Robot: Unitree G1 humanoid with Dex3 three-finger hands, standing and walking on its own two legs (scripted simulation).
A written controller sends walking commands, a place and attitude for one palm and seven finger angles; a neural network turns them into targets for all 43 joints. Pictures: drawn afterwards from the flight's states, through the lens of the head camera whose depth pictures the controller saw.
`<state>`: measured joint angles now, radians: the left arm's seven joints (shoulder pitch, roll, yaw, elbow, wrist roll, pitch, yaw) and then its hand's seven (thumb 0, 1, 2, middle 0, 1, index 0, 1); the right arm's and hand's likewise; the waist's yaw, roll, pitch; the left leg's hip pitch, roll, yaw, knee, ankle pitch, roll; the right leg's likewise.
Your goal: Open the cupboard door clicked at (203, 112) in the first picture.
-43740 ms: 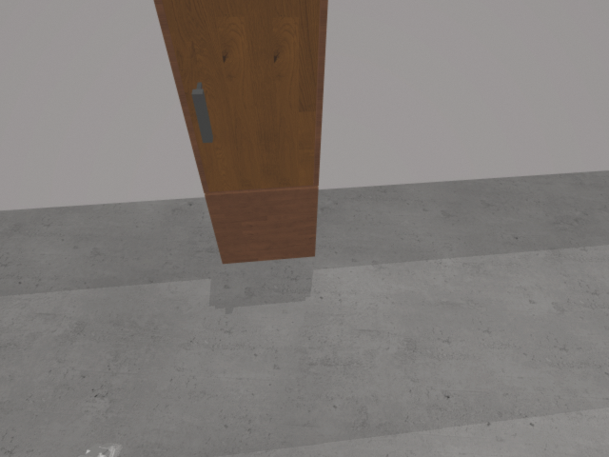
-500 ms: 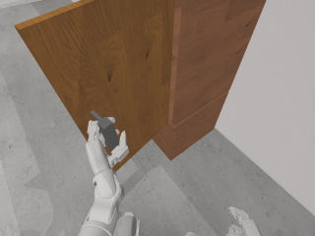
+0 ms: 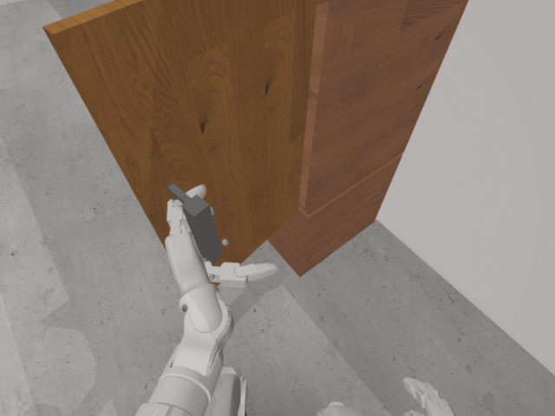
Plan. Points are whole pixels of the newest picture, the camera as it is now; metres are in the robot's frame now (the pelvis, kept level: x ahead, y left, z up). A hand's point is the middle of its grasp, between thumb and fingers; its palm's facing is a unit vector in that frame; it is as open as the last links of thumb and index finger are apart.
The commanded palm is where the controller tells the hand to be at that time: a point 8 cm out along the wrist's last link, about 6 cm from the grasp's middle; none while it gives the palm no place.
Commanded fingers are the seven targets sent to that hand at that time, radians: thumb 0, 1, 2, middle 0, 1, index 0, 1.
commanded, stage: open thumb and fingers to let go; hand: left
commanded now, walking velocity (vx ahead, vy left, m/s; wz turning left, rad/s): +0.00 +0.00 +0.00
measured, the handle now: (194, 224) +0.38 +0.15 +0.05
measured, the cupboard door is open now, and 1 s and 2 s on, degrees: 100 100 100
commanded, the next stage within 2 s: slide the hand sideways off the handle in 0.10 s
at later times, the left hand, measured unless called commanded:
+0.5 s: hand (214, 260) +0.32 +0.11 +0.05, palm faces -0.03 -1.00 +0.03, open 16.2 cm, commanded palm +0.29 +0.14 +0.04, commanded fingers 0.00 -0.50 0.30 -0.15 -0.30 -0.15 -0.30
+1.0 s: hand (195, 303) +0.26 +0.12 +0.05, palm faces +0.00 -1.00 +0.01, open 16.3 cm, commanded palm +0.23 +0.18 +0.04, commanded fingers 0.00 -0.50 0.30 -0.15 -0.30 -0.15 -0.30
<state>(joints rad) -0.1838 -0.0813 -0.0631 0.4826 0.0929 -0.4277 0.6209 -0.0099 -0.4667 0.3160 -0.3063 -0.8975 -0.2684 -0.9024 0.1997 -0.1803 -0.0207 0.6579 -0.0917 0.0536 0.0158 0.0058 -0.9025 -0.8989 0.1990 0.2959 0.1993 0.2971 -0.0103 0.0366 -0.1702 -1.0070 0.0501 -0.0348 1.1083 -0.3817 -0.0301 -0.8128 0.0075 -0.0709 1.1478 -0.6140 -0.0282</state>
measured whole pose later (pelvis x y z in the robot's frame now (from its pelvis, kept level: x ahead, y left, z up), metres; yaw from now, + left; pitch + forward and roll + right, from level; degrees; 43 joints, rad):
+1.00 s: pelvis +0.02 +0.02 +0.00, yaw -1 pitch +16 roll -2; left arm 0.33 0.10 -0.12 -0.02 -0.08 -0.43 0.04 -0.02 -0.50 0.30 -0.14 -0.30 -0.14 -0.30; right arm 0.19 -0.19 0.01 0.46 -0.02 0.02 0.01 0.01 -0.90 -0.90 0.20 0.30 0.20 0.30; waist 0.01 0.04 -0.15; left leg -1.01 0.04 -0.01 1.16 -0.44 0.00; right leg -0.80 0.00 -0.05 1.16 -0.65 0.00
